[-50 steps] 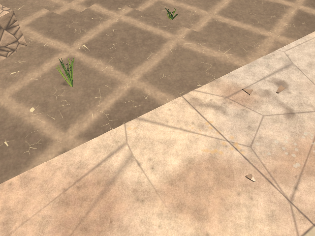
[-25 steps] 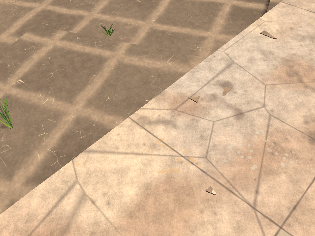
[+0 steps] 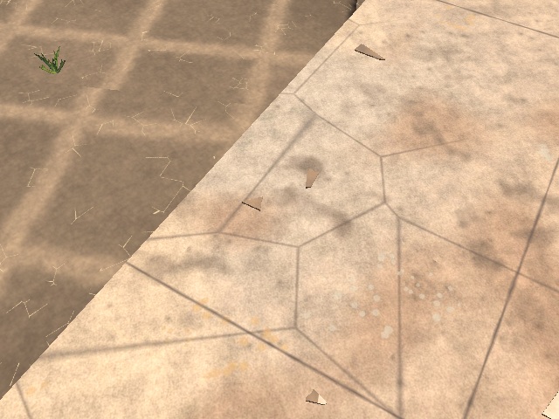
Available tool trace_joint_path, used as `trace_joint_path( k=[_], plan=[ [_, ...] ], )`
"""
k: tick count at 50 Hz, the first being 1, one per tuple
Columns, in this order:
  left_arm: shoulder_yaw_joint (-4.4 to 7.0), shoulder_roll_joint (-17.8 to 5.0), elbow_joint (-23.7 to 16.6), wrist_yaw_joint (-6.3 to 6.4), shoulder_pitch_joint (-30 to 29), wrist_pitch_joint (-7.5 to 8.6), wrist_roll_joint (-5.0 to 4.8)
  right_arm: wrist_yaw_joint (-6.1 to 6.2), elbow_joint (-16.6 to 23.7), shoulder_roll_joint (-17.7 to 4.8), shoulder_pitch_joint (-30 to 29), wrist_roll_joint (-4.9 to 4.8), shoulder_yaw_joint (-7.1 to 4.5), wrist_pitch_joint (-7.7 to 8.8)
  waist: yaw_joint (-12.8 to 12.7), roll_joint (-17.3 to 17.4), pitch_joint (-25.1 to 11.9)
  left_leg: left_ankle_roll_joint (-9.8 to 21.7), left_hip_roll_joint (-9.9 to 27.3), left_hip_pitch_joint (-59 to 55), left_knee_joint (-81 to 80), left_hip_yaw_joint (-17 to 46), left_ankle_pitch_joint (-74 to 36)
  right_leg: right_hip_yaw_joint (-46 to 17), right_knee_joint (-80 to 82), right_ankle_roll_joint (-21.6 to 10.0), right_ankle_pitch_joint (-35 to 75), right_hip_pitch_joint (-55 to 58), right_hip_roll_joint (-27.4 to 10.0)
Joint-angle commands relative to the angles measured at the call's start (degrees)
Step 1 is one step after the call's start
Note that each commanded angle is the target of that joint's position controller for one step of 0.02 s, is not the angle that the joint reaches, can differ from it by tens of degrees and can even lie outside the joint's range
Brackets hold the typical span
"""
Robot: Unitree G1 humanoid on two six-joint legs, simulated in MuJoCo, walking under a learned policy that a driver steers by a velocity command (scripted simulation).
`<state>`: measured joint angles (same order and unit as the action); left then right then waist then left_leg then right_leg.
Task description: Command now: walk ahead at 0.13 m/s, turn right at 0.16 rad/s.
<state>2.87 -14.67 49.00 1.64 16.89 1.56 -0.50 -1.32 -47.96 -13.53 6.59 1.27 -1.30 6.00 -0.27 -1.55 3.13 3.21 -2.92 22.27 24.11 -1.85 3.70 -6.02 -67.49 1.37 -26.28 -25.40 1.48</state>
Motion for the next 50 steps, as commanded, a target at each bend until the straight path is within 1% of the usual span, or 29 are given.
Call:
trace_joint_path(
  k=[1, 3, 5, 7, 9, 11, 12, 13, 14, 15, 16, 18, 20, 26, 32, 34, 35, 36, 37, 38, 39, 40, 41, 42, 43, 44, 45, 46, 50],
  plan=[
    [0.08, 0.0, -1.3, 0.80, 8.0, -0.76, 0.46, -0.15, 1.5, -4.6, -1.7, 1.12, -0.51, 0.35, -3.1, 7.1, -7.7, 11.2, 13.0, -1.5, -8.9, 8.5, -28.1, 2.2, 12.6, 1.1, 2.8, 6.2, -3.9],
    [-0.41, 0.4, -1.8, 0.99, 6.0, -0.70, 0.72, 0.40, 0.5, -6.7, -0.5, 0.72, -1.11, 0.02, -2.3, 7.4, -10.7, 12.0, 14.0, -3.4, -8.3, 8.2, -28.7, 2.6, 20.6, 1.1, 6.1, 9.2, -4.0],
    [0.12, -2.2, -1.9, 0.66, 4.5, -1.16, 0.27, 0.79, 0.0, -10.0, 1.5, -0.98, -2.27, -1.02, -0.9, 7.4, -12.4, 12.0, 14.9, -3.9, -11.5, 10.8, -1.8, 4.2, 24.2, 0.4, 9.6, 10.8, -3.6],
    [0.70, -4.2, -3.1, 0.26, 1.1, -1.14, 0.25, 1.26, 0.4, -12.5, 1.2, -2.15, -3.09, -2.14, -0.4, 9.3, -8.3, 11.2, 16.3, -0.9, -15.6, 15.4, 21.1, 5.8, 26.0, -1.2, 8.8, 9.4, -2.9],
    [0.85, -4.0, -3.0, 0.00, 0.3, -0.14, 0.50, 1.77, 0.4, -11.1, 1.1, -2.83, -2.87, -2.62, -1.3, 8.4, -5.1, 9.7, 16.3, 1.1, -16.0, 16.5, 27.0, 6.8, 31.8, -3.2, 9.3, 11.2, -2.5],
    [1.09, -2.9, -1.5, -0.02, 2.7, 1.11, 0.71, 2.01, -0.2, -8.9, 2.3, -3.49, -2.28, -3.01, -3.1, 6.5, -4.1, 7.6, 13.7, 3.9, -12.9, 16.0, 29.2, 7.3, 39.5, -5.3, 9.2, 17.5, -1.6],
    [1.45, -3.8, -0.7, 0.26, 6.0, 1.68, 0.72, 1.97, 0.3, -6.6, 1.4, -3.48, -1.55, -3.02, -4.7, 3.9, -4.1, 5.2, 10.8, 7.9, -7.5, 14.2, 28.6, 2.9, 44.8, -7.1, 6.0, 22.6, -5.3],
    [2.46, -7.7, 0.6, 0.76, 11.4, 2.08, 1.02, 1.73, 2.1, -2.3, -1.5, -3.32, -0.52, -2.48, -6.5, -5.1, -4.0, 1.4, 4.0, 18.1, 7.4, 6.8, 25.6, -9.7, 52.4, -10.7, -3.2, 29.5, -15.1],
    [3.97, -12.3, 1.2, 0.33, 12.6, 2.33, 1.16, 1.66, 3.9, -2.8, -2.7, -3.58, -0.76, -1.32, -6.4, -14.8, -0.2, 1.3, -0.2, 27.9, 19.1, 2.9, 24.6, -24.6, 60.0, -15.5, -12.4, 28.2, -24.3],
    [3.23, -8.9, 0.4, 0.31, 10.0, 3.68, 1.65, 1.60, 3.3, -6.9, -2.1, -3.48, -2.00, -0.71, -5.0, -9.3, 1.6, 2.1, 2.5, 29.1, 26.3, 9.7, 21.3, -24.9, 60.0, -15.8, -10.3, 26.7, -24.5],
    [2.60, -6.4, -0.6, 0.27, 6.0, 4.63, 1.16, 1.22, 1.9, -7.7, 1.1, -3.84, -2.54, -0.75, -2.2, -7.5, 1.0, 2.5, 2.8, 30.3, 28.7, 12.0, 16.2, -19.9, 59.5, -13.4, -4.6, 28.0, -22.3],
    [2.40, -5.2, -1.6, 0.05, 2.3, 5.22, -0.06, 1.22, 0.4, -7.4, 2.8, -2.86, -2.94, -1.21, -0.9, -5.0, -0.7, 1.1, 4.2, 29.8, 30.7, 12.1, 9.5, -10.9, 60.0, -10.1, 6.3, 29.5, -19.7],
    [2.07, -3.9, -0.8, -0.04, 3.4, 5.37, 0.89, 0.87, 0.0, -5.4, 3.0, -2.60, -2.91, -1.88, -0.9, -3.4, -1.7, -0.6, 4.4, 27.1, 33.4, 10.1, 3.7, -2.9, 60.0, -9.0, 16.5, 27.6, -17.3],
    [2.42, -5.6, 1.3, 0.28, 6.5, 4.86, 1.21, -0.24, 4.1, -2.8, -4.2, -2.47, -2.32, -3.08, -3.4, -4.3, 1.5, -3.0, 6.5, 24.6, 25.0, 5.4, -5.8, 9.1, 60.8, -8.8, 23.4, 23.5, -16.0],
    [2.99, -7.6, 3.1, 0.17, 9.4, 3.78, -0.10, -2.42, 9.0, -2.0, -11.2, -2.83, -1.66, -3.06, -5.0, -3.9, 5.0, 0.3, 6.7, 21.2, 15.3, -0.7, -0.2, 14.4, 57.8, -8.0, 27.8, 28.3, -19.0],
    [3.33, -9.0, 2.9, 0.13, 8.2, 3.18, -0.49, -3.00, 10.0, -3.0, -10.2, -2.82, -2.22, -3.07, -2.9, -5.0, 3.3, 2.8, 4.3, 15.0, 13.6, -4.0, 5.8, 16.5, 52.0, -7.1, 44.5, 29.3, -19.3],
    [3.64, -10.2, 2.7, 0.29, 7.5, 2.85, -0.64, -3.08, 9.7, -4.3, -6.9, -2.77, -3.00, -3.12, -0.5, -6.3, 0.3, 4.0, 1.7, 8.6, 13.8, -6.1, 8.1, 17.6, 46.0, -6.5, 57.6, 28.9, -19.3],
    [3.73, -11.0, 2.3, 0.45, 6.4, 2.43, -0.67, -2.99, 7.9, -6.8, 1.1, -3.00, -4.52, -3.16, 4.2, -6.3, -4.6, 5.8, -1.3, -2.3, 11.3, -7.3, 6.5, 19.1, 35.7, -5.5, 66.4, 27.3, -18.1],
    [3.41, -10.7, 1.7, 0.59, 6.6, 2.58, -0.57, -2.13, 5.3, -10.9, 10.5, -3.13, -6.70, -3.45, 8.6, -4.3, -10.4, 8.1, -2.2, -18.8, 9.1, -4.7, 3.2, 19.8, 22.4, -3.3, 62.9, 18.9, -15.9],
    [2.03, -6.2, -1.1, 0.27, 7.7, 3.43, 1.26, -0.49, 4.0, -17.3, 17.2, -3.08, -8.40, -3.96, 8.5, 8.6, -16.5, 13.8, 12.2, -38.8, 7.2, 18.9, 5.2, 19.3, 0.4, -0.1, 26.2, -2.8, -10.6],
    [0.17, -2.0, -3.2, -0.60, 10.0, 5.98, 0.55, -0.61, 5.6, -19.1, 16.5, -2.70, -7.77, -3.36, 5.0, 14.6, -27.6, 23.2, 24.0, -47.9, -5.2, 50.9, 14.7, 5.8, -14.5, 1.3, -7.3, -15.2, -0.3],
    [1.73, -7.3, -4.5, -1.06, 2.5, 7.57, -1.63, -0.78, 5.1, -13.9, 16.6, -1.79, -6.38, -3.01, 7.8, 8.4, -23.6, 19.0, 21.8, -45.3, -7.8, 45.0, 13.1, -0.4, -16.7, -0.3, -2.9, -20.7, -3.5],
    [1.70, -7.5, -5.5, -0.91, -0.3, 8.10, -2.23, -0.78, 4.8, -11.0, 13.9, -2.09, -5.61, -2.52, 6.3, 7.8, -15.7, 16.4, 19.4, -37.1, -6.9, 35.2, 8.5, 1.0, -14.1, -1.9, 1.7, -22.4, -5.8],
    [-0.74, -3.4, -4.2, -2.22, 0.4, 7.45, 7.79, -0.66, -1.0, -3.4, 18.5, 1.01, -2.95, 1.12, 5.3, 4.8, -8.6, 12.3, 14.3, -28.6, -6.1, 25.0, 16.0, -1.8, -9.7, -3.8, 6.8, -20.4, -7.0],
    [-1.45, -0.1, -4.8, -2.32, 0.5, 6.67, 9.06, -0.84, -0.8, -2.4, 15.3, 1.26, -2.37, 2.24, 2.6, 5.5, -4.6, 11.0, 11.5, -20.2, -7.6, 21.8, 16.2, -0.9, -5.7, -4.8, 9.9, -18.3, -8.0],
    [-1.89, 0.5, -5.6, -2.62, 0.2, 6.01, 8.22, -1.21, 0.5, -3.1, 10.1, 1.37, -2.04, 2.18, -0.4, 5.9, -3.1, 10.9, 11.0, -13.2, -9.6, 20.4, 15.3, -0.1, -4.0, -5.0, 12.1, -15.0, -8.7],
    [-1.87, -0.7, -6.0, -2.76, -0.4, 5.28, 6.40, -1.72, 1.5, -3.8, 7.7, 0.98, -1.98, 2.37, -1.0, 5.9, -3.4, 12.1, 10.9, -9.8, -11.1, 20.4, 14.3, 0.6, -4.1, -5.0, 12.1, -14.3, -8.7],
    [-1.93, -2.4, -6.3, -2.63, -1.3, 4.68, 5.25, -2.08, 2.1, -4.7, 7.1, 1.07, -1.94, 2.80, -1.0, 4.7, -4.0, 13.0, 11.3, -8.2, -12.0, 20.8, 13.2, 0.9, -4.1, -4.6, 12.6, -15.2, -8.7],
    [-3.43, -2.6, -8.5, -2.24, -9.4, 4.19, 5.10, -2.67, 1.6, -5.2, 9.5, 2.96, -1.45, 3.25, 0.8, 2.7, -2.0, 13.0, 10.1, -6.8, -12.6, 16.8, 0.4, 2.1, 12.9, -1.2, 25.8, -17.6, -9.6]
  ],
)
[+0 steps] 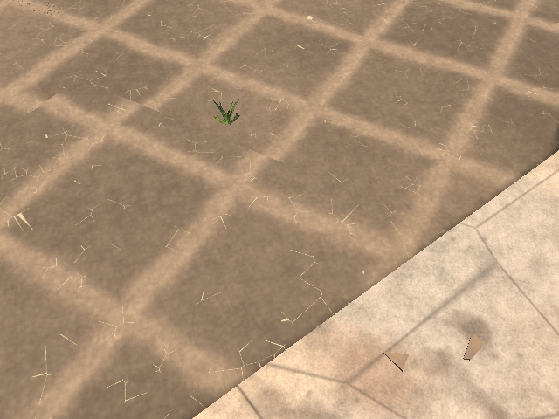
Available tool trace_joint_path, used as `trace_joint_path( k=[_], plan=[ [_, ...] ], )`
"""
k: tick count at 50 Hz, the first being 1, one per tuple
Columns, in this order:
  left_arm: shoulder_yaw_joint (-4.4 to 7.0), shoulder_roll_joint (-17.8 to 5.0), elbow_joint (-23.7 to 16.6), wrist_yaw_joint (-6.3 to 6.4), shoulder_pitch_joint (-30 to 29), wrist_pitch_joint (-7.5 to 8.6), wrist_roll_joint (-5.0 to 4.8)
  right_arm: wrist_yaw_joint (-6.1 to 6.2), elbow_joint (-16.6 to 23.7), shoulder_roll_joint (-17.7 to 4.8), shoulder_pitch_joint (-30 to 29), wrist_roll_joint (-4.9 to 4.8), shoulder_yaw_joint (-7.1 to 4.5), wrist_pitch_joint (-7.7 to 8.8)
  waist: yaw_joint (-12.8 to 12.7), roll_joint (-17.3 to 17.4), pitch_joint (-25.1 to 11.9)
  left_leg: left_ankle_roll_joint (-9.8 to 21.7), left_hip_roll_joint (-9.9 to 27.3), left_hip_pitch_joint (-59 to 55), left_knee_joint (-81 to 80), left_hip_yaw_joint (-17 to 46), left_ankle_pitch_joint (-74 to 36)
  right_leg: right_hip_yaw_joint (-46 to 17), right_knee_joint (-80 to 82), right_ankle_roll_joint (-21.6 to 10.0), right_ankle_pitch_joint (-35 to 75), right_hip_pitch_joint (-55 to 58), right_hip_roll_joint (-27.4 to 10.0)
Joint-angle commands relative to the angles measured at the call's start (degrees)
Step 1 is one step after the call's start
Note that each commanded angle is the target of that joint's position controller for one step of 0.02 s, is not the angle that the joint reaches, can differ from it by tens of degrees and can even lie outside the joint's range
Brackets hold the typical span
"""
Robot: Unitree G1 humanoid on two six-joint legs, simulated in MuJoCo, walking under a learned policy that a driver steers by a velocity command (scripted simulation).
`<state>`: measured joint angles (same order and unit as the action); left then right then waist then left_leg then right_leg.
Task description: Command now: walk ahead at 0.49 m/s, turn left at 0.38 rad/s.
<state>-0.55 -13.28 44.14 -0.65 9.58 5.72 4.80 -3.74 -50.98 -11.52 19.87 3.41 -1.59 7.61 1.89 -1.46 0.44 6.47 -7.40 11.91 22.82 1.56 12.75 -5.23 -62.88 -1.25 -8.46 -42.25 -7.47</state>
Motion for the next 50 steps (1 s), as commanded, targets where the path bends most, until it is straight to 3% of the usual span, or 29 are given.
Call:
trace_joint_path(
  k=[1, 3, 6, 7, 8, 9, 10, 12, 13, 14, 15, 16, 17, 18, 19, 22, 24, 30, 34, 36, 38, 39, 40, 41, 42, 44, 45, 48, 50],
  plan=[
    [-0.54, -3.0, -4.2, -0.44, -4.3, -0.30, -0.48, -0.66, 4.3, -7.4, -2.8, 0.74, -1.17, 1.44, -0.8, 3.2, 1.0, 9.2, 13.0, 5.8, -10.5, 10.7, -13.4, 2.8, 14.5, 1.7, 12.9, 3.1, 0.2],
    [-1.26, -2.2, -5.1, -1.95, -8.1, -1.57, -0.71, -1.69, 3.0, -9.5, 1.2, 0.36, -1.86, 0.74, 0.7, 4.6, 1.8, 9.4, 12.8, 7.1, -10.5, 8.7, -18.2, 6.1, 22.1, 1.5, 17.1, 8.9, 2.7],
    [-0.90, -4.5, -6.3, -2.97, -12.4, -2.28, -0.79, -2.08, 0.6, -9.8, 7.4, 0.85, -2.19, 0.17, 2.5, 4.7, 4.0, 10.0, 17.7, -5.2, -10.1, 11.5, -19.4, 5.2, 28.7, -0.4, 17.7, 3.9, 3.7],
    [0.48, -5.2, -5.8, -2.15, -11.5, -1.67, -3.99, 1.35, 0.4, -10.4, 7.4, -5.05, -2.76, -1.59, 2.8, 2.9, 4.2, 4.6, 14.9, -6.3, -9.8, 7.2, -25.2, 9.8, 30.3, -0.7, 16.9, 7.7, 4.4],
    [0.24, -4.5, -6.3, -1.82, -12.5, -1.47, -4.27, 2.49, -0.1, -10.6, 8.5, -4.59, -2.32, -2.28, 3.4, 4.6, 4.3, 3.3, 15.5, -7.6, -9.9, 7.3, -27.5, 9.9, 30.5, -1.1, 13.9, 10.3, 5.6],
    [-0.34, -5.1, -7.1, -2.44, -14.1, -1.74, -1.20, 0.43, -1.0, -9.2, 7.3, 2.51, -1.25, -1.02, 1.0, 5.7, 2.9, 5.7, 20.1, -12.2, -8.7, 10.7, -32.6, 4.3, 31.4, -2.6, 15.3, 9.0, 5.4],
    [0.76, -6.9, -5.9, -2.22, -10.3, -1.76, -1.25, 0.20, 0.1, -10.9, 3.8, 1.69, -2.37, -0.51, -1.2, 5.2, 2.0, 3.5, 19.3, -18.6, -5.3, 7.7, -41.1, 4.7, 34.4, -3.6, 12.5, 8.3, 6.2],
    [2.75, -11.6, -1.1, -1.53, 1.5, -0.42, -3.65, -0.06, 1.0, -11.9, 1.9, 0.74, -2.67, -0.40, -5.8, 2.2, -7.9, -1.7, 12.9, -15.5, 8.1, 1.6, -53.6, 7.9, 36.5, -6.5, 22.5, 31.2, 9.6],
    [2.94, -14.0, 0.5, -1.45, 8.6, 0.08, -3.19, 0.08, 1.1, -5.9, 9.8, 1.46, -0.79, -0.44, -3.8, -5.0, -20.2, -5.3, 8.6, -2.6, 22.0, 1.3, -37.1, 0.0, 29.6, -16.3, 42.4, 55.9, 1.4],
    [3.07, -13.1, 1.0, -1.88, 14.9, -0.20, -2.95, 0.02, 0.6, -3.5, 18.1, 2.18, 0.64, -0.25, -5.1, -12.7, -30.9, -11.1, 0.0, 17.1, 43.0, 1.0, 10.0, -25.1, 33.3, -31.3, 45.8, 77.1, -14.0],
    [3.60, -11.8, 4.4, -1.46, 22.1, -0.32, -1.74, -0.43, 3.7, -10.8, 7.1, -0.29, -1.80, -1.39, -10.6, -3.7, -25.5, -10.4, 0.8, 24.4, 51.7, 5.2, 21.3, -30.7, 41.1, -26.1, 37.0, 72.4, -13.4],
    [4.53, -13.4, 3.6, -1.13, 13.7, 0.49, -2.70, 0.50, 6.6, -10.6, 0.6, -1.27, -1.95, -2.19, -7.2, -0.7, -12.9, -8.9, 5.5, 26.3, 52.5, 6.8, 19.5, -25.1, 43.3, -21.2, 31.3, 58.6, -12.5],
    [4.13, -10.4, 2.1, -0.43, 6.0, 0.55, -3.20, 2.14, 6.9, -11.8, -0.5, -0.09, -2.16, -2.73, -4.4, 2.1, -8.6, -8.0, 9.1, 22.1, 48.5, 7.2, 19.3, -20.2, 46.1, -19.7, 30.2, 47.7, -9.7],
    [3.56, -8.8, 1.5, -0.17, 2.6, 0.69, -3.00, 3.31, 7.1, -10.4, -0.1, 1.91, -1.74, -2.82, -1.7, 0.7, -5.8, -7.5, 10.8, 19.0, 43.5, 7.2, 17.9, -16.7, 48.3, -19.4, 33.3, 39.9, -7.1],
    [3.65, -8.1, 0.5, -0.28, 0.4, 1.05, -2.90, 3.92, 7.4, -9.4, -0.6, 2.71, -1.25, -2.84, -0.2, 0.3, -4.0, -7.7, 12.4, 15.9, 39.7, 5.7, 17.0, -13.9, 49.7, -19.5, 34.9, 33.8, -5.5],
    [5.61, -12.6, -2.3, -1.71, -2.6, 2.45, -2.93, 4.26, 6.1, -8.6, 3.9, 0.54, -1.07, -4.17, 2.8, -0.7, -5.4, -10.4, 10.6, 6.6, 32.0, 1.2, 12.1, -9.2, 52.7, -17.9, 23.9, 24.2, -0.8],
    [6.78, -14.7, -3.8, -2.62, -2.5, 3.02, -2.98, 4.39, 5.7, -9.3, 3.7, -0.33, -1.08, -5.71, 2.0, -2.0, -3.7, -12.0, 9.1, 5.1, 29.6, -1.0, 7.8, -8.6, 53.3, -16.9, 16.0, 19.7, 0.6],
    [6.69, -12.9, -7.2, -1.93, 3.8, 2.94, -3.26, 6.15, 9.3, -9.9, -6.4, -0.22, -0.42, -5.49, -3.5, -3.1, -3.8, -11.8, 9.5, 14.0, 20.5, 2.1, 5.6, -17.6, 49.1, -16.9, 3.7, 30.9, -1.5],
    [6.89, -13.3, -9.3, -2.44, 4.1, 1.92, -3.42, 6.59, 9.7, -11.7, -8.2, -1.72, -0.47, -4.22, -4.5, -3.8, -4.6, -10.5, 8.4, 13.3, 12.5, 2.2, 6.7, -23.2, 45.7, -17.1, 10.1, 36.0, -3.6],
    [6.93, -13.9, -9.9, -2.71, 1.8, 1.14, -3.32, 6.48, 9.4, -12.0, -6.7, -2.89, -0.47, -3.61, -2.8, -2.6, -5.1, -8.6, 7.0, 7.8, 3.6, 1.1, 1.2, -23.6, 42.7, -16.1, 14.2, 35.2, -2.6],
    [5.87, -12.3, -8.8, -3.29, 2.4, -0.25, -2.87, 6.27, 10.0, -13.4, -5.9, -4.36, -0.80, -2.56, -1.5, -1.8, -5.5, -4.1, 8.3, -2.3, -5.9, 0.9, -13.6, -23.3, 40.7, -12.6, 10.6, 30.7, 0.8],
    [4.47, -9.0, -8.3, -3.44, 5.0, -0.88, -2.96, 6.49, 11.0, -15.8, -4.3, -4.52, -1.32, -1.84, -1.2, 1.2, -9.1, 2.5, 15.4, -10.5, -6.2, 5.8, -26.7, -20.8, 36.1, -8.3, -0.2, 26.8, 4.1],
    [2.93, -4.1, -10.5, -3.24, 8.0, -0.40, -2.31, 6.92, 13.1, -21.2, -4.1, -3.52, -2.78, -0.51, -2.0, 13.3, -12.8, 20.0, 31.7, -22.3, -6.5, 24.2, -47.2, -9.7, 23.6, -0.1, -21.0, 12.6, 14.3],
    [4.80, -10.1, -9.9, -2.53, 6.2, -0.24, -0.79, 7.02, 13.0, -20.7, -4.4, -0.60, -3.54, -0.20, -0.2, 6.6, -6.9, 21.5, 36.0, -20.2, -9.1, 25.7, -44.3, -5.5, 11.1, 3.6, -30.3, 4.4, 12.6],
    [5.65, -13.0, -8.5, -1.60, 6.1, -0.93, -0.87, 7.00, 13.6, -18.4, -6.2, -0.81, -3.35, -0.02, -0.9, 3.3, -6.1, 16.1, 31.9, -17.3, -9.3, 18.5, -39.6, -4.1, 4.2, 4.5, -27.6, 6.0, 9.9],
    [6.20, -13.4, -7.1, 0.18, 8.3, -1.77, -0.87, 6.27, 17.1, -12.5, -14.4, -2.40, -1.41, -0.09, -4.0, 7.3, -4.6, 9.0, 24.9, -10.2, -8.9, 7.5, -37.0, -2.9, -2.1, 7.0, -20.0, 9.2, 8.7],
    [5.49, -11.7, -7.8, -0.13, 7.1, -1.91, -0.37, 6.34, 18.1, -12.6, -15.1, -2.71, -1.45, -0.21, -3.8, 7.9, -4.3, 8.7, 23.1, -7.4, -8.9, 4.1, -38.5, -0.1, -6.3, 7.6, -16.6, 11.0, 8.8],
    [4.26, -9.3, -8.9, -2.44, 6.1, -1.97, -2.42, 6.72, 20.0, -15.3, -14.1, -1.77, -2.60, -0.82, -1.6, 6.0, -4.3, 9.8, 20.5, -7.7, -9.4, -2.5, -36.4, 3.5, -8.3, 8.6, -10.7, 10.6, 7.7],
    [4.16, -9.0, -9.7, -3.02, 3.6, -1.98, -2.74, 6.61, 19.3, -15.9, -10.0, -1.63, -3.08, -1.40, 0.6, 6.5, -3.4, 10.1, 21.3, -11.8, -9.3, -3.5, -36.0, 4.1, -2.3, 9.1, -9.3, 8.5, 5.6]
  ],
)
Over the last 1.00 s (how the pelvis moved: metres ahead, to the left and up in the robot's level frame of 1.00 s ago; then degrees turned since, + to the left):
0.37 0.12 0.01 23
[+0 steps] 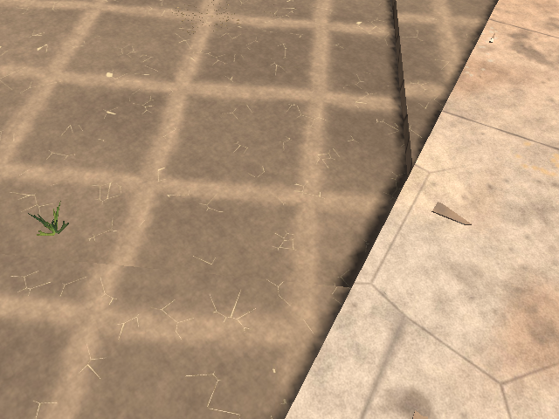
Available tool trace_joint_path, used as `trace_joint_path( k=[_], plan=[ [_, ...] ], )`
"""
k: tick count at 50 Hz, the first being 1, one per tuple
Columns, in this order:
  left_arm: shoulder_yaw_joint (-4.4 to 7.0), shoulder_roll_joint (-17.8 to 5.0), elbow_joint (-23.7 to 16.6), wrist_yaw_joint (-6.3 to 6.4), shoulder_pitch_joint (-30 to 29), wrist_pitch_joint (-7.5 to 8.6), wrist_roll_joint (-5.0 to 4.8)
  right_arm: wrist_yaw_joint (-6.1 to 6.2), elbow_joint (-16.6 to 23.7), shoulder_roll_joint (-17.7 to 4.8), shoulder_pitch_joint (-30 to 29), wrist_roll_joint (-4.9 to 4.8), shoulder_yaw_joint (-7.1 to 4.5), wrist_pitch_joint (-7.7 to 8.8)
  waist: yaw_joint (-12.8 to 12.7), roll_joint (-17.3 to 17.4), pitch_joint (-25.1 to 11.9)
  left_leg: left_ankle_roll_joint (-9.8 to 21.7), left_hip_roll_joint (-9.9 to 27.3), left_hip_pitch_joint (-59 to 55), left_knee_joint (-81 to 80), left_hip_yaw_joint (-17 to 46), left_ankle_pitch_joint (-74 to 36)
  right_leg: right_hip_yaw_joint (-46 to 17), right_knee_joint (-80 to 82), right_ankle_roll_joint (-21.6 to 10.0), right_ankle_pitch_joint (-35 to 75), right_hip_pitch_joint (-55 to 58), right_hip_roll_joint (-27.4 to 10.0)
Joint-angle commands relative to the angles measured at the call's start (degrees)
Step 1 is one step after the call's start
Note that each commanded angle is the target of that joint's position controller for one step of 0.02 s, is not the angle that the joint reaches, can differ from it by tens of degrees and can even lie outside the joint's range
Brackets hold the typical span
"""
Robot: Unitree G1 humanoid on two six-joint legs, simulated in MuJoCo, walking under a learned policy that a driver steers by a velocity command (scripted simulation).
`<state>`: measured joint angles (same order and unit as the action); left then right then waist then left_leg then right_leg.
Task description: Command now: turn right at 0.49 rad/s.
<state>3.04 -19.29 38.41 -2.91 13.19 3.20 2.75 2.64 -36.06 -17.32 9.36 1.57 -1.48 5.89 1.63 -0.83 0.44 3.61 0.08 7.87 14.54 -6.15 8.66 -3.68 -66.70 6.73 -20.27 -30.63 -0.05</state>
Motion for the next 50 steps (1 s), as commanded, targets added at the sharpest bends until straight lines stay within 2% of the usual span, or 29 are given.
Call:
trace_joint_path(
  k=[1, 6, 9, 11, 13, 16, 17, 18, 19, 20, 21, 22, 23, 25, 27, 31, 33, 36, 37, 38, 40, 41, 42, 43, 44, 45, 46, 47, 50],
  plan=[
    [0.60, -3.0, -4.4, -0.75, -1.0, 0.50, -0.69, -0.05, 3.8, -10.2, 2.4, 0.28, -3.47, 0.04, 1.5, 6.3, -3.1, 13.3, 14.8, -10.0, -0.6, 4.6, -32.9, 2.5, 5.1, 1.2, 2.7, -3.9, -2.8],
    [0.32, -3.1, -3.6, 0.20, 0.1, -0.49, 0.62, -2.01, 2.7, -11.2, 3.4, 0.33, -5.10, -0.06, 0.8, 7.5, -2.9, 14.2, 18.1, -10.7, 0.0, 6.8, -31.7, 4.6, 20.8, -1.1, 1.7, 0.6, -4.3],
    [0.58, -3.9, -2.6, 0.51, 0.1, -0.95, 1.66, -3.20, 1.4, -9.4, 5.1, 0.92, -5.14, -0.44, 2.0, 8.4, 0.2, 13.0, 19.3, -6.8, -6.5, 10.6, 5.8, 5.3, 26.8, -5.6, -1.2, 4.3, -3.8],
    [0.64, -3.4, -2.6, 0.82, -0.7, -0.51, 1.26, -2.90, 0.5, -8.7, 5.5, 0.35, -4.84, -0.51, 2.0, 8.1, 1.6, 11.8, 20.7, -8.2, -8.3, 14.3, 20.0, 4.9, 31.5, -8.4, -1.9, 4.4, -3.1],
    [0.69, -2.5, -1.7, 0.63, -0.7, 0.74, 0.49, -2.31, -0.3, -9.2, 4.0, -0.02, -4.61, -0.95, 0.8, 6.5, 1.0, 10.8, 19.8, -7.8, -7.2, 13.1, 20.4, 5.8, 39.0, -10.7, 2.9, 9.9, -2.0],
    [1.32, -2.3, 0.0, -0.62, 1.8, 3.43, -0.30, -2.37, -2.6, -8.4, 3.5, 1.14, -3.48, -2.41, -1.9, 4.6, -0.6, 9.3, 15.3, 2.0, -0.8, 7.6, 18.6, 7.9, 47.0, -14.2, 10.0, 28.1, 0.5],
    [1.90, -3.0, 0.6, -0.43, 5.7, 4.12, 0.47, -2.50, -3.5, -5.6, 4.1, 2.16, -2.53, -2.37, -3.9, 1.8, -2.6, 7.4, 12.4, 6.8, 6.6, 4.9, 16.8, 4.6, 46.5, -15.8, 8.5, 35.0, -2.0],
    [3.08, -7.5, 0.9, 1.23, 11.4, 4.68, 0.24, -3.21, -1.2, -0.2, 3.3, 2.50, -0.76, -1.83, -6.0, -8.6, -5.9, 1.8, 3.9, 20.1, 23.1, -1.1, 16.5, -14.1, 49.0, -25.7, 7.4, 45.4, -15.2],
    [3.58, -9.8, 4.8, 2.26, 16.9, 0.30, -1.46, -3.67, -0.2, -3.5, -1.4, -1.45, -1.99, -4.02, -9.4, -3.8, -1.5, -1.0, -0.9, 34.7, 37.0, -1.3, 26.2, -22.6, 51.7, -22.8, 22.2, 47.8, -23.4],
    [3.30, -10.2, 4.5, 2.92, 17.7, -1.27, -1.97, -3.74, -1.3, -3.5, 1.3, -1.54, -2.15, -5.11, -8.2, -0.1, 0.2, -0.9, 0.7, 35.9, 42.4, 6.9, 24.8, -16.4, 49.2, -21.4, 34.6, 46.7, -22.5],
    [2.11, -4.2, 4.5, 1.65, 17.3, 3.17, 1.44, -4.84, -2.9, -2.4, 5.1, 2.51, -1.55, -1.07, -7.7, -14.5, 1.3, 1.4, 3.5, 35.0, 48.0, 11.9, 20.2, -13.8, 55.0, -23.0, 13.3, 42.9, -19.8],
    [0.20, 1.3, 4.0, 1.56, 13.2, 4.24, 1.70, -4.53, -4.3, -5.4, 5.3, 2.67, -2.73, 0.20, -6.1, -10.4, 5.9, 2.8, 3.1, 36.8, 48.7, 12.4, 15.5, -12.2, 58.5, -22.0, 4.9, 38.6, -19.1],
    [-0.55, 2.4, 3.4, 1.98, 10.4, 4.28, 1.84, -4.67, -4.6, -4.0, 4.2, 2.54, -2.37, 0.62, -4.5, -7.8, 7.6, 3.9, 2.5, 36.6, 47.5, 11.8, 11.1, -9.4, 60.6, -21.0, 4.3, 36.0, -18.3],
    [-0.68, 0.9, 3.0, 2.23, 9.0, 3.74, 2.17, -5.62, -5.0, -1.8, 3.3, 0.90, -1.77, 0.55, -2.9, -4.0, 6.7, 4.0, 1.8, 35.4, 44.6, 12.8, 1.9, -4.3, 62.7, -19.9, 10.4, 34.6, -17.4],
    [-0.62, 0.0, 2.8, 2.28, 9.1, 3.45, 2.88, -6.93, -5.2, -1.1, 2.0, 0.08, -1.59, -0.14, -2.9, -4.1, 5.4, 2.2, 0.8, 34.5, 40.1, 11.4, -6.0, 2.7, 62.8, -18.6, 16.7, 34.4, -15.2],
    [-1.21, -1.1, 4.0, 1.55, 12.3, 3.15, 3.71, -9.09, -2.6, 2.1, -3.2, 2.08, -0.33, -0.79, -3.3, -4.5, 5.2, -0.5, -0.2, 23.8, 35.2, 4.5, -12.3, 11.1, 60.2, -18.8, 29.6, 23.2, -13.2],
    [-1.53, -0.9, 5.3, 1.28, 15.0, 3.45, 3.28, -8.70, -2.0, 0.4, -5.3, 1.99, -0.84, -0.46, -4.0, -3.6, 6.8, 0.2, -0.3, 25.6, 27.8, 4.4, -16.8, 11.7, 59.0, -18.4, 28.4, 26.7, -12.5],
    [-1.32, -2.8, 7.8, 0.67, 17.4, 2.95, 2.68, -7.60, -0.9, -1.1, -7.4, 1.65, -1.29, -0.34, -2.9, -3.8, 7.1, 1.6, -1.9, 26.5, 24.0, 3.4, -7.0, 11.2, 55.0, -17.6, 41.2, 34.2, -15.0],
    [-1.04, -4.2, 7.3, 0.50, 15.1, 2.96, 4.00, -7.20, -1.4, -1.7, -3.9, 1.49, -1.49, -0.27, -0.3, -4.7, 5.9, 2.7, -1.9, 23.6, 27.1, 4.6, -8.0, 12.0, 51.6, -16.7, 51.2, 35.1, -15.8],
    [-0.43, -5.3, 7.5, 0.65, 15.2, 2.90, 2.69, -6.86, -1.8, -3.4, -4.1, 1.03, -2.17, -0.04, -0.6, -3.6, 5.1, 2.6, -4.4, 21.5, 23.0, 1.3, -1.1, 14.0, 48.5, -15.5, 57.9, 36.0, -14.4],
    [-0.17, -7.1, 8.1, 0.78, 18.3, 2.26, 3.52, -6.08, -4.5, -5.5, 4.5, -0.21, -3.19, 1.16, 2.6, -1.5, 1.0, 4.2, -9.3, 2.1, 22.9, -2.6, -2.5, 17.5, 32.3, -12.0, 70.7, 28.2, -12.6],
    [-0.71, -6.9, 8.1, 0.50, 20.3, 1.90, 4.52, -5.40, -8.7, -5.1, 14.9, -0.40, -3.64, 1.85, 5.7, -1.3, -3.3, 7.2, -7.9, -19.8, 26.6, 2.2, -6.7, 16.7, 19.0, -6.8, 67.9, 10.2, -11.8],
    [-2.00, -4.7, 6.3, -0.87, 15.3, 2.04, 5.15, -4.38, -12.1, -5.2, 29.1, -0.25, -4.57, 1.45, 14.5, 4.5, -11.3, 16.4, 1.5, -40.4, 23.8, 18.6, 0.0, 16.1, -6.5, -1.0, 35.4, -10.2, -4.4],
    [-2.67, -1.0, 5.3, -3.26, 8.3, 2.31, 3.87, -4.11, -16.0, -5.5, 37.8, 1.05, -3.76, 1.12, 17.5, 6.9, -16.4, 20.0, 10.5, -46.0, 15.4, 37.5, -0.4, 6.8, -23.0, -3.4, -13.1, -20.0, 2.7],
    [-2.69, 0.6, 0.2, -2.80, -1.8, 2.95, 1.19, -3.72, -15.9, -9.2, 33.9, 2.54, -4.43, 2.74, 16.0, 3.5, -3.8, 17.0, 12.2, -33.1, 9.2, 43.0, 6.1, -2.9, -21.3, -7.3, -9.7, -28.0, 0.7],
    [-2.37, -1.5, -1.1, -1.34, -5.6, 3.24, 2.05, -4.12, -15.4, -7.1, 25.7, 2.47, -3.37, 3.55, 12.1, 2.4, 4.1, 16.7, 12.6, -18.4, 6.6, 41.8, 9.3, -5.2, -17.8, -8.0, -5.3, -26.5, -2.4],
    [-2.41, -1.4, -1.4, 0.01, -3.9, 3.15, 3.98, -4.59, -14.0, -1.5, 17.5, 1.69, -0.96, 3.65, 6.2, 1.6, 3.8, 16.5, 11.7, -6.8, 3.7, 38.6, 12.8, -5.4, -10.5, -9.8, -2.0, -19.0, -4.3],
    [-2.73, 0.0, -0.6, 0.98, -1.0, 2.41, 4.80, -5.26, -12.4, 1.7, 10.0, 1.69, 0.59, 3.39, 0.9, 1.2, 5.2, 15.9, 10.1, 5.6, 1.8, 35.6, 13.8, -4.2, -6.1, -10.2, -2.5, -12.0, -5.8],
    [-3.43, 0.2, -2.8, 2.21, 1.1, 0.22, 2.58, -5.46, -8.4, 0.4, 0.1, 1.67, 1.16, 3.54, -5.1, 1.1, 3.0, 13.9, 4.1, 26.9, -2.4, 26.9, 10.4, 0.5, 7.2, -6.7, 6.0, 3.9, -5.6]
  ],
)
Over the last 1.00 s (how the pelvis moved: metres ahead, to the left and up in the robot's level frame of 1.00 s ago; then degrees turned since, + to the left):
0.36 0.01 0.01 -25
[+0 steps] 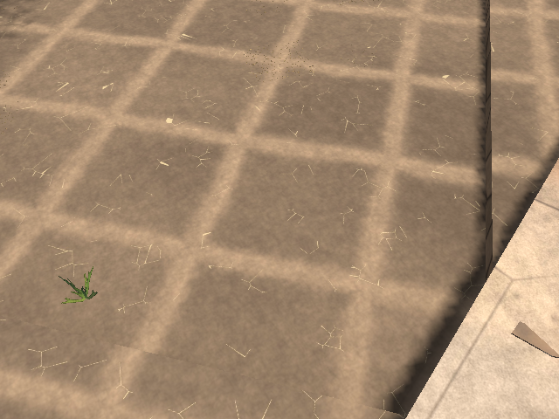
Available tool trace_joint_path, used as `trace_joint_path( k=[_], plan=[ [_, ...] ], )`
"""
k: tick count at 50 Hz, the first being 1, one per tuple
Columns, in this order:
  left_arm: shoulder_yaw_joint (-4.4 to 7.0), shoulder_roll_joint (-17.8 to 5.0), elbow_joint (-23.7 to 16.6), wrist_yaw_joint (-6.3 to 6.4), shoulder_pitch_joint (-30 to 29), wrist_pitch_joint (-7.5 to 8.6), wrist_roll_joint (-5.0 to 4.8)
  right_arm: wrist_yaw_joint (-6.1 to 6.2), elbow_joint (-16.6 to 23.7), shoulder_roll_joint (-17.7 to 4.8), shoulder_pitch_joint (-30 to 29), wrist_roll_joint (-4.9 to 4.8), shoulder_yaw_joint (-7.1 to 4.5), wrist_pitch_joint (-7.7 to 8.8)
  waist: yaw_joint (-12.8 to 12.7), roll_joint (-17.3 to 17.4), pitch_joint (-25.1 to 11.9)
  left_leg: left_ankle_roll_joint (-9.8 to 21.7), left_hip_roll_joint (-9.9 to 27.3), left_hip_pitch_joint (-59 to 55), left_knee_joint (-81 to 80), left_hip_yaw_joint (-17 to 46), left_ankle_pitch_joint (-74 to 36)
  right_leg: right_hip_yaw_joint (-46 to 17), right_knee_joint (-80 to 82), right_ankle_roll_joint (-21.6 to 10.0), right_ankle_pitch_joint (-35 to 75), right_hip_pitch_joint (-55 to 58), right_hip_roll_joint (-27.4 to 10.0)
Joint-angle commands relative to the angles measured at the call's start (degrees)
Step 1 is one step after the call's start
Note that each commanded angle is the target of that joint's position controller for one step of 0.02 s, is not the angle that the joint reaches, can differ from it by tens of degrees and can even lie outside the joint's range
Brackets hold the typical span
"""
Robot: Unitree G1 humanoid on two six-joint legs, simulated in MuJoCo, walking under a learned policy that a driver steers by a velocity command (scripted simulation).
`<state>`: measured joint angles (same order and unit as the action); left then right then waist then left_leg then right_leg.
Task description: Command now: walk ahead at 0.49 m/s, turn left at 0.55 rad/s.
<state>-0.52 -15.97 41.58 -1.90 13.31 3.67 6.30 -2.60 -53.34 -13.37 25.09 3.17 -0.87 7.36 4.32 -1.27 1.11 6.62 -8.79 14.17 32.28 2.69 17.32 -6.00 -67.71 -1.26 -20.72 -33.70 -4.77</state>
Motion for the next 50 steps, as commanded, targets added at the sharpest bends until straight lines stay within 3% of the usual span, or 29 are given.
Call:
trace_joint_path(
  k=[1, 3, 5, 6, 7, 8, 9, 10, 11, 12, 15, 18, 20, 23, 27, 29, 30, 31, 32, 33, 34, 35, 36, 38, 39, 42, 44, 46, 50],
  plan=[
    [-0.78, -1.6, -7.3, 1.23, -0.3, -0.50, -1.60, -0.51, 8.9, -6.3, -16.2, 0.20, -0.25, 2.49, -8.1, 0.8, 2.7, 9.1, 9.3, 27.3, -20.3, 12.9, -0.6, 6.1, 16.2, 2.5, 11.2, 15.4, 0.0],
    [-2.23, 0.6, -8.8, 0.33, -3.9, -1.06, -2.21, -1.70, 7.3, -10.1, -10.6, 0.33, -1.76, 2.40, -5.2, 2.8, 3.4, 8.4, 8.0, 28.3, -19.6, 12.7, -1.5, 8.3, 24.1, 4.4, 17.5, 22.0, 2.2],
    [-1.89, -2.0, -9.6, -0.65, -5.4, -1.16, -1.85, -3.16, 6.7, -10.4, -6.2, 0.65, -2.07, 1.83, -3.5, 3.1, 3.9, 9.0, 10.5, 21.6, -15.3, 16.1, -0.4, 7.9, 28.9, 3.1, 19.1, 21.2, 3.6],
    [-1.67, -2.6, -9.0, -0.60, -2.8, -0.74, -1.13, -3.51, 8.0, -10.5, -7.6, 1.99, -1.83, 1.69, -4.8, 4.5, 2.0, 8.0, 12.3, 19.7, -10.6, 17.5, -3.4, 6.1, 23.6, 2.0, 23.3, 24.0, 2.6],
    [-0.40, -5.2, -7.4, 0.01, 2.6, -0.07, -1.44, -3.44, 9.7, -9.8, -10.3, 1.51, -1.68, 1.77, -8.3, 2.1, 0.5, 6.9, 11.6, 17.4, -4.4, 16.7, -7.9, 7.0, 26.7, 0.7, 19.5, 27.6, 3.8],
    [1.19, -7.9, -3.3, 1.39, 16.0, 1.05, -1.68, -3.35, 11.8, -7.9, -12.4, 1.57, -1.25, 2.27, -13.8, -1.1, -2.9, 4.1, 8.0, 22.6, 8.3, 14.5, -14.4, 7.9, 29.1, -1.5, 18.3, 42.2, 5.1],
    [2.08, -9.7, 0.4, 2.94, 31.9, 2.10, -2.03, -3.86, 13.9, -3.1, -14.4, 1.40, -0.06, 2.90, -20.5, -8.3, -10.3, -1.3, 0.2, 30.9, 31.9, 7.9, -10.9, 0.0, 32.7, -11.2, 29.3, 59.7, -2.2],
    [1.23, -11.4, -3.6, 2.11, 23.9, 2.77, -3.36, -3.77, 14.6, 2.9, -4.5, 0.78, 1.12, 3.06, -10.3, -14.0, -21.9, -3.5, -0.4, 34.1, 43.9, 4.4, 16.6, -21.4, 38.5, -27.2, 54.0, 61.1, -20.2],
    [1.97, -9.8, -4.7, 2.13, 15.4, 2.86, -1.63, -3.02, 14.7, -2.3, -7.1, 0.47, -0.24, 1.74, -10.3, -4.4, -8.6, -4.0, 5.5, 39.6, 45.5, 8.0, 8.4, -28.8, 44.4, -24.6, 31.4, 44.1, -22.2],
    [0.62, -4.7, -4.4, 2.64, 11.0, 2.77, -3.67, -0.83, 14.5, -4.5, -10.4, 1.33, -0.92, 0.36, -9.1, -1.2, -5.3, -4.2, 9.4, 38.2, 45.7, 7.0, 2.8, -23.9, 44.0, -20.9, 18.0, 34.5, -19.5],
    [-2.49, 4.9, -3.6, 5.50, 3.0, 3.87, -3.73, 1.03, 14.2, -1.7, -10.9, 4.90, 0.12, -2.15, -4.2, -0.1, -2.8, -6.6, 16.6, 25.4, 27.7, 6.3, -6.9, -7.5, 44.2, -12.4, 17.1, 18.6, -12.1],
    [-0.59, -0.3, -3.4, 7.93, 4.1, 5.14, -3.56, -1.53, 13.9, -1.4, -12.8, 2.65, 0.79, -2.93, -6.2, 0.3, -3.4, -7.7, 16.3, 20.1, 14.4, 0.8, -25.2, 2.6, 39.0, -9.3, 14.4, 13.8, -7.1],
    [0.08, -2.8, -2.0, 7.06, 6.4, 5.28, -2.26, -2.69, 14.2, -2.9, -14.6, 1.62, 0.46, -3.60, -7.0, 0.6, -0.8, -7.4, 15.1, 13.1, 6.8, -1.8, -33.0, 4.1, 37.7, -7.6, 8.4, 7.0, -7.9],
    [-0.82, -2.1, 2.8, 4.14, 12.2, 5.67, -3.22, -1.68, 16.7, -5.9, -20.7, 1.60, -0.46, -4.83, -8.9, -0.3, 2.9, -6.7, 15.1, 12.6, -0.1, 0.6, -36.1, -0.3, 33.4, -7.0, 0.1, 7.1, -11.9],
    [-0.39, -5.8, 7.5, 2.58, 15.8, 3.37, -3.82, -0.07, 17.0, -7.4, -23.3, 1.04, -0.88, -5.15, -11.2, -0.1, 4.4, -6.3, 13.7, 7.3, -14.2, 0.4, -36.8, -4.2, 25.9, -4.8, -4.8, 12.2, -12.4],
    [-0.35, -7.2, 10.2, 0.19, 16.6, 1.89, -3.63, 0.76, 15.0, -11.8, -12.9, -0.78, -3.95, -4.25, -4.9, 1.4, 1.3, -1.3, 13.0, -13.9, -17.4, -3.6, -47.9, 0.6, 16.7, -1.0, -3.1, 4.9, -9.4],
    [-1.17, -3.2, 10.4, -1.89, 19.5, 1.74, -3.11, 0.88, 14.2, -17.2, -4.1, -0.63, -6.16, -3.79, -1.5, 10.2, -8.0, 6.8, 19.9, -34.0, -8.9, -0.1, -75.2, 8.6, 0.5, 5.1, -5.6, -3.2, -3.3],
    [-2.75, 1.7, 11.2, -3.78, 27.5, 1.01, -3.84, -0.57, 12.8, -16.1, 3.4, -0.88, -5.71, -4.42, -1.4, 18.3, -29.2, 17.7, 33.2, -57.0, 6.0, 7.7, -90.7, 10.4, -24.6, 9.4, -31.4, -10.5, 0.4],
    [-1.98, -1.3, 8.6, -4.46, 17.9, 1.24, -5.80, -0.88, 13.6, -12.5, 3.6, 1.84, -5.21, -4.56, 3.2, 9.8, -23.9, 16.2, 34.2, -52.5, 4.6, 9.7, -87.0, 7.3, -31.7, 9.2, -34.7, -21.3, -0.1],
    [-0.91, -2.7, 7.0, -3.92, 12.7, 1.70, -6.48, -1.03, 12.0, -14.1, 2.3, 1.85, -5.61, -4.14, 1.5, 8.1, -15.4, 11.9, 32.2, -39.8, 2.0, 7.3, -79.1, 5.7, -34.8, 8.7, -31.2, -22.7, -1.1],
    [-0.88, -1.8, 3.9, -2.59, 9.9, 3.01, -5.86, -0.77, 12.6, -12.4, -4.7, 0.76, -4.60, -3.08, -2.3, 4.2, -12.1, 10.4, 33.1, -25.6, -2.2, 7.3, -65.4, 2.6, -27.2, 8.6, -23.2, -20.7, -3.6],
    [-1.57, 0.4, 2.9, -1.74, 8.9, 3.41, -5.20, -1.24, 13.0, -9.6, -11.6, -1.25, -3.05, -2.37, -6.3, 6.0, -8.8, 8.9, 32.7, -12.9, -5.8, 5.4, -53.7, 0.9, -23.4, 8.4, -20.3, -14.8, -4.8],
    [-2.57, 3.1, 4.0, -1.27, 11.1, 3.26, -5.02, -1.65, 14.0, -8.0, -15.3, -1.34, -1.81, -1.74, -9.2, 6.5, -6.4, 8.3, 30.9, -1.6, -8.3, 2.2, -53.7, 1.0, -23.0, 9.5, -18.3, -6.5, -4.9],
    [-0.97, 2.3, 7.0, -1.22, 15.2, 2.73, -4.60, -0.64, 17.2, -8.5, -23.9, -0.62, -1.68, -0.29, -12.5, 2.3, -4.2, 8.9, 23.9, 10.7, -15.3, -3.8, -35.9, 2.5, -5.9, 10.0, 4.9, 5.6, -4.8],
    [0.09, 1.7, 7.9, -1.67, 16.6, 2.35, -4.12, -0.20, 17.8, -8.4, -26.8, -1.54, -1.66, 0.09, -14.0, -1.5, -4.6, 7.0, 20.9, 12.7, -15.3, -7.0, -28.2, 4.2, 6.9, 9.2, 14.2, 10.9, -5.0],
    [1.82, -1.9, 2.8, -2.04, 9.4, 1.26, -3.04, 1.72, 16.0, -16.5, -18.4, -1.67, -5.86, -0.80, -7.7, 3.8, -4.3, 13.3, 29.9, -1.0, -16.5, 1.7, -34.3, 5.3, 15.8, 7.1, 4.1, 6.0, -2.5],
    [1.69, -1.7, 1.6, -0.01, 6.7, 1.03, -3.79, 2.53, 13.8, -14.3, -11.2, -1.28, -6.71, -1.47, -4.1, 2.8, -2.8, 15.4, 35.9, -13.1, -17.1, 7.1, -29.1, 1.2, 22.3, 4.8, 1.8, -2.5, -5.0],
    [1.65, -1.3, 0.8, 1.10, 2.6, 0.91, -3.69, 3.92, 14.8, -10.8, -11.4, -1.52, -6.20, -2.00, -2.7, 3.2, -2.9, 13.3, 35.3, -15.9, -18.1, 6.4, -17.9, 2.2, 26.4, 3.4, 1.6, -1.8, -3.9],
    [3.51, -3.1, -0.4, -0.94, -2.0, 1.60, -4.64, 4.73, 16.4, -10.0, -17.6, -1.34, -6.30, -1.80, -3.8, 2.3, -2.8, 6.5, 27.6, -8.7, -16.6, -3.1, -1.0, 8.8, 39.0, -2.8, 13.5, 13.0, 2.7]
  ],
)
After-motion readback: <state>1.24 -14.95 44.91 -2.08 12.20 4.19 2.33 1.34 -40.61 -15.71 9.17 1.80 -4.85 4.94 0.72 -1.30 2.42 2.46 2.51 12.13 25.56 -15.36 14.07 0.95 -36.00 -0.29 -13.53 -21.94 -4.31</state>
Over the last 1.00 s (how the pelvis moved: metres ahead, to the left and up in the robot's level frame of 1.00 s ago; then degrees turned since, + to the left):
0.33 -0.05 -0.03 12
